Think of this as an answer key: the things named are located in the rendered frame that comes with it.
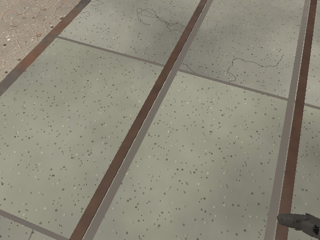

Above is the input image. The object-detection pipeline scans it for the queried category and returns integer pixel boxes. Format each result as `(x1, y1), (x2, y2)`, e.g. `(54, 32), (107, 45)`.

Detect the robot right hand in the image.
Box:
(277, 213), (320, 240)

